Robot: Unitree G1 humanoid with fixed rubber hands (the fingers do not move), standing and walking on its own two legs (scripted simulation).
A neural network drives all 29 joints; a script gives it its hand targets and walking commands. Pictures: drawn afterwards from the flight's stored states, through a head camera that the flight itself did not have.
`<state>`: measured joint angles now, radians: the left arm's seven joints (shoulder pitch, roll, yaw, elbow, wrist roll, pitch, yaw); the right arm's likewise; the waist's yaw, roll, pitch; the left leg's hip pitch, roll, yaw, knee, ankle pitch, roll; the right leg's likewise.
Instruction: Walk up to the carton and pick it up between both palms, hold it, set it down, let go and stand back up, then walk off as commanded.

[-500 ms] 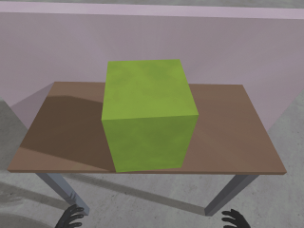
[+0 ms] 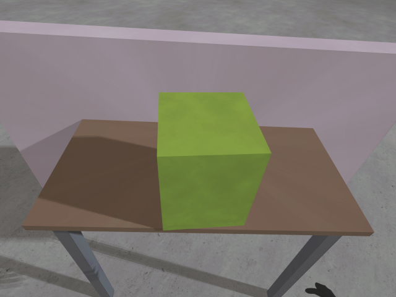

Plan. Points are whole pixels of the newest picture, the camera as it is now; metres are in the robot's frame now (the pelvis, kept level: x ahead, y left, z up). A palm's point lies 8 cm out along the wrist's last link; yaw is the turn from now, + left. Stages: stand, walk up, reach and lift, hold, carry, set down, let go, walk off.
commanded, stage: stand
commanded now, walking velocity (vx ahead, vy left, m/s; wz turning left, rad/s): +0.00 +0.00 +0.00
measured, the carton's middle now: (203, 161) +0.43 +0.02 +0.07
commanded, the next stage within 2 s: walk off in 0.86 s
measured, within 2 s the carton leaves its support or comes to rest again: neither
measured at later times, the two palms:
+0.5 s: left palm out of the picture +0.06 +0.31 -0.11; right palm out of the picture +0.11 -0.26 -0.08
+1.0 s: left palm out of the picture +0.05 +0.31 -0.11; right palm out of the picture +0.10 -0.27 -0.09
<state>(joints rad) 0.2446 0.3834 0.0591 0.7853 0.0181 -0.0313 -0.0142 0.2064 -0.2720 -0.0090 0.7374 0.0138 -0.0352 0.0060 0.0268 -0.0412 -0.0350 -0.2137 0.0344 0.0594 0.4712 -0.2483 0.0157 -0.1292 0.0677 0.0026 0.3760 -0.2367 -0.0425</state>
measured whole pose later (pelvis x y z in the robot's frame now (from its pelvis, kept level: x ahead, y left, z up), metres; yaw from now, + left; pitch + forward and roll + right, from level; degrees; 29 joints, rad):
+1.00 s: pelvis -0.01 +0.00 +0.00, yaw +0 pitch -2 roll -1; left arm 0.24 0.38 0.06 0.92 0.02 -0.04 -0.02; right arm 0.21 -0.27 -0.01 0.85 0.01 -0.03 0.01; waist 0.03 -0.02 -0.01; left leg -0.20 0.03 0.06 0.45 -0.22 0.01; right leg -0.13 0.07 0.00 0.38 -0.22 -0.04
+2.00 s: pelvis -0.25 -0.03 -0.03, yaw +4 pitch -4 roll +1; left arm 0.15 0.38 0.06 0.87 0.02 0.03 0.01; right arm 0.21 -0.39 -0.09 0.84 0.01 0.10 0.00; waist 0.03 0.06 0.16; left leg -0.30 -0.08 -0.09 0.91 -0.46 0.00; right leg -0.41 -0.02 -0.03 0.60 -0.12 -0.05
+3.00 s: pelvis -0.48 -0.06 -0.01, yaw +4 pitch -3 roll +5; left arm 0.18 0.35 0.06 0.80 0.02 0.02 0.01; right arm 0.22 -0.40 -0.08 0.82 0.01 0.07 -0.02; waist 0.01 0.04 0.18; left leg -0.39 -0.14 -0.22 1.17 -0.46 -0.02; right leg -0.37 0.03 0.06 0.63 -0.20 -0.08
